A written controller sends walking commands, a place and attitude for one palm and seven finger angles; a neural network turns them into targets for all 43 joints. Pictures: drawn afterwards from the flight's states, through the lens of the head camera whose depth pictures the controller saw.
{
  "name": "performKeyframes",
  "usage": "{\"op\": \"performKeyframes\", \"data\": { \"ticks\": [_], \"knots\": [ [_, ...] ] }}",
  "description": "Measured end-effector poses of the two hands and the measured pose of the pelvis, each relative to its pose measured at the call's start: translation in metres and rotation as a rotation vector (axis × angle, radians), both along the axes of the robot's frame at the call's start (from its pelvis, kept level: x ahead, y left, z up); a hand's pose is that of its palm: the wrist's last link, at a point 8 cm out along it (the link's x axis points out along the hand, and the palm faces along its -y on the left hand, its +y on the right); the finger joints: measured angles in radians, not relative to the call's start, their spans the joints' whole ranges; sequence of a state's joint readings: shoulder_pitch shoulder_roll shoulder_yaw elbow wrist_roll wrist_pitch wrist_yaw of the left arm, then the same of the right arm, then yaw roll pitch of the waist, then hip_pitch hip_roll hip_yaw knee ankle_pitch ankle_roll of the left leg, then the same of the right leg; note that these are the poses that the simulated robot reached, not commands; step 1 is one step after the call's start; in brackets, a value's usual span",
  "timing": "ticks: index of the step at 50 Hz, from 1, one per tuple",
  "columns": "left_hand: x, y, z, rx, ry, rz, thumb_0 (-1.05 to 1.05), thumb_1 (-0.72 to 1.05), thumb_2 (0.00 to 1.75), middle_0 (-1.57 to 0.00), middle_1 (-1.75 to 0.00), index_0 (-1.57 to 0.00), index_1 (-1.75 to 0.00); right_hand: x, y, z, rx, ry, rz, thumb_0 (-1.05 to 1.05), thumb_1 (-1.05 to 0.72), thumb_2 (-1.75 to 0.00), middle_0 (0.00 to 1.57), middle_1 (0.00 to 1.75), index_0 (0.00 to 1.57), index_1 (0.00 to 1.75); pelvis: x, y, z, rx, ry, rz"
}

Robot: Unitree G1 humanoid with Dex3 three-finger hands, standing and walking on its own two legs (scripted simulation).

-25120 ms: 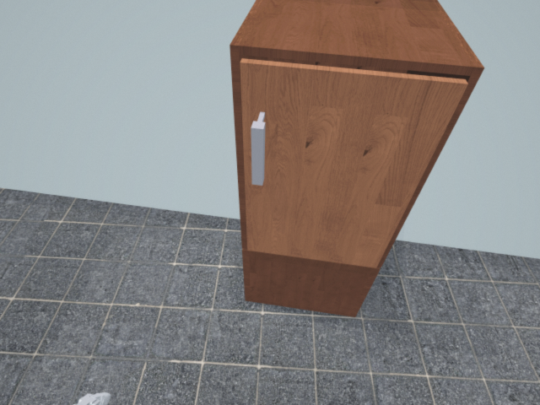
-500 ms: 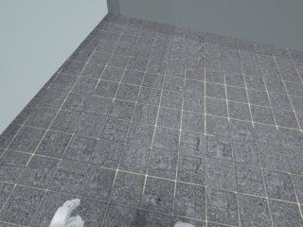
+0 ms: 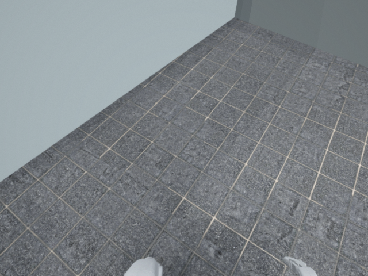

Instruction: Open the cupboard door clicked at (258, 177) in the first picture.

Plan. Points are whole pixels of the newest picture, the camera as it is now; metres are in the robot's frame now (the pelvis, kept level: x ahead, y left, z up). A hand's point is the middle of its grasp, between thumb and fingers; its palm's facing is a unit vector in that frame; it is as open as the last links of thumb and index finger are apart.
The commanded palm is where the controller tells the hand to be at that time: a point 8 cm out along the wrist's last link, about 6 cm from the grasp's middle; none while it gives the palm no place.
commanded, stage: turn to face it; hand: left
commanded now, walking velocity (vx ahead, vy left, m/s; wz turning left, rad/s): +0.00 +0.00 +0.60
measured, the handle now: out of the picture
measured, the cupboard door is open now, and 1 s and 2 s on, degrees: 41 41 41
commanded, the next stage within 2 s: none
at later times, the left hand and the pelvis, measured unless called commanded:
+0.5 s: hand out of the picture +0.08 +0.25 -0.16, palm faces +0.26 -0.93 -0.24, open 7.4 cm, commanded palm none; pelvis +0.01 +0.01 +0.00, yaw +16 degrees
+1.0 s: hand out of the picture -0.09 +0.22 -0.20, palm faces +0.59 -0.77 -0.24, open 7.4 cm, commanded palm none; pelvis +0.01 +0.02 -0.02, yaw +36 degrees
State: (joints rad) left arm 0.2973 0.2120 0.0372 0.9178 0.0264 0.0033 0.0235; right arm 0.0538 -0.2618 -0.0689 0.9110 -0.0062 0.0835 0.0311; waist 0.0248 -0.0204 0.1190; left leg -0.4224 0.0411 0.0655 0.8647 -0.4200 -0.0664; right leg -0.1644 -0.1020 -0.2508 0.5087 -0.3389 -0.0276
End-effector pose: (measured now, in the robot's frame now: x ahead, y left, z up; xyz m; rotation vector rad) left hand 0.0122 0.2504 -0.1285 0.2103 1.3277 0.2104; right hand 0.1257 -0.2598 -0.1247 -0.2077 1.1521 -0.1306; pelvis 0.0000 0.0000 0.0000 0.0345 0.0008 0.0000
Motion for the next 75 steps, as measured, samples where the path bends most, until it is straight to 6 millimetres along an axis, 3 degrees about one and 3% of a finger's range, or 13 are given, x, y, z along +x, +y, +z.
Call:
{"op": "performKeyframes", "data": {
  "ticks": [4, 7, 14, 24, 29, 34, 39, 48, 52, 59, 65, 71, 75],
  "knots": [
    [-0.035, 0.022, -0.018, -0.018, 0.055, 0.084, 0.0, 0.9, 0.9, -0.2, -0.29, -0.21, -0.3, 0.04, 0.031, 0.005, -0.019, -0.074, 0.104, 0.0, -0.91, -0.9, 0.2, 0.3, 0.2, 0.3, 0.002, 0.016, -0.01, -0.015, 0.005, 0.054],
    [-0.046, 0.039, -0.032, -0.023, 0.077, 0.133, 0.01, 0.9, 0.9, -0.2, -0.29, -0.21, -0.3, 0.054, 0.052, 0.006, -0.035, -0.118, 0.161, 0.0, -0.91, -0.9, 0.2, 0.3, 0.2, 0.3, 0.001, 0.027, -0.019, -0.022, 0.003, 0.094],
    [-0.012, 0.056, -0.019, -0.027, -0.053, 0.174, 0.01, 0.91, 0.9, -0.2, -0.29, -0.2, -0.3, 0.032, 0.071, 0.015, -0.055, -0.036, 0.202, 0.0, -0.91, -0.9, 0.21, 0.3, 0.2, 0.3, 0.0, 0.035, -0.003, -0.058, 0.004, 0.166],
    [0.043, 0.045, 0.001, -0.004, -0.214, 0.18, 0.0, 0.91, 0.9, -0.2, -0.29, -0.2, -0.3, -0.006, 0.048, 0.004, -0.045, 0.108, 0.191, 0.0, -0.9, -0.9, 0.21, 0.3, 0.2, 0.3, 0.007, 0.018, 0.002, -0.07, 0.019, 0.275],
    [0.051, 0.027, 0.006, 0.044, -0.269, 0.206, 0.0, 0.91, 0.9, -0.2, -0.29, -0.2, -0.3, -0.005, 0.022, -0.018, -0.03, 0.163, 0.199, 0.0, -0.9, -0.9, 0.21, 0.3, 0.2, 0.3, 0.014, -0.004, -0.009, -0.039, 0.036, 0.335],
    [0.023, 0.008, 0.014, 0.053, -0.223, 0.27, 0.0, 0.91, 0.9, -0.2, -0.29, -0.21, -0.3, 0.017, 0.014, -0.018, -0.028, 0.182, 0.259, 0.0, -0.91, -0.9, 0.2, 0.3, 0.2, 0.3, 0.017, -0.01, -0.002, -0.023, 0.013, 0.414],
    [-0.014, -0.005, 0.011, 0.029, -0.174, 0.37, 0.0, 0.9, 0.9, -0.2, -0.29, -0.21, -0.3, 0.05, 0.03, -0.011, -0.029, 0.164, 0.355, 0.0, -0.91, -0.9, 0.2, 0.3, 0.2, 0.3, 0.02, -0.011, 0.003, -0.002, 0.005, 0.492],
    [-0.113, -0.001, -0.028, -0.023, -0.06, 0.577, 0.0, 0.9, 0.9, -0.21, -0.3, -0.21, -0.3, 0.127, 0.117, -0.002, -0.056, -0.014, 0.592, 0.0, -0.91, -0.9, 0.2, 0.3, 0.2, 0.3, 0.01, 0.017, -0.017, -0.029, -0.002, 0.612],
    [-0.142, 0.01, -0.035, -0.023, -0.006, 0.65, 0.01, 0.91, 0.9, -0.2, -0.29, -0.21, -0.3, 0.137, 0.149, 0.01, -0.066, -0.081, 0.667, 0.0, -0.91, -0.9, 0.2, 0.3, 0.2, 0.3, 0.005, 0.025, -0.016, -0.039, -0.004, 0.652],
    [-0.138, 0.027, -0.015, 0.008, -0.095, 0.706, 0.01, 0.91, 0.9, -0.2, -0.29, -0.2, -0.3, 0.128, 0.169, 0.019, -0.076, -0.041, 0.735, 0.0, -0.91, -0.9, 0.21, 0.3, 0.2, 0.3, 0.003, 0.031, -0.001, -0.069, -0.006, 0.727],
    [-0.119, 0.03, -0.003, 0.043, -0.164, 0.738, 0.01, 0.91, 0.9, -0.2, -0.29, -0.2, -0.3, 0.122, 0.165, 0.01, -0.06, 0.024, 0.763, 0.0, -0.9, -0.9, 0.21, 0.3, 0.2, 0.3, 0.013, 0.025, 0.002, -0.07, -0.004, 0.798],
    [-0.097, 0.016, 0.006, 0.094, -0.212, 0.77, 0.0, 0.91, 0.9, -0.2, -0.29, -0.2, -0.3, 0.131, 0.147, -0.011, -0.045, 0.098, 0.782, 0.0, -0.9, -0.9, 0.21, 0.3, 0.2, 0.3, 0.031, 0.009, -0.004, -0.056, 0.007, 0.873],
    [-0.098, -0.006, 0.011, 0.124, -0.204, 0.805, 0.0, 0.91, 0.9, -0.2, -0.29, -0.2, -0.3, 0.148, 0.141, -0.023, -0.039, 0.126, 0.809, 0.0, -0.91, -0.9, 0.21, 0.3, 0.2, 0.3, 0.041, 0.0, -0.007, -0.036, 0.003, 0.923]
  ]
}}
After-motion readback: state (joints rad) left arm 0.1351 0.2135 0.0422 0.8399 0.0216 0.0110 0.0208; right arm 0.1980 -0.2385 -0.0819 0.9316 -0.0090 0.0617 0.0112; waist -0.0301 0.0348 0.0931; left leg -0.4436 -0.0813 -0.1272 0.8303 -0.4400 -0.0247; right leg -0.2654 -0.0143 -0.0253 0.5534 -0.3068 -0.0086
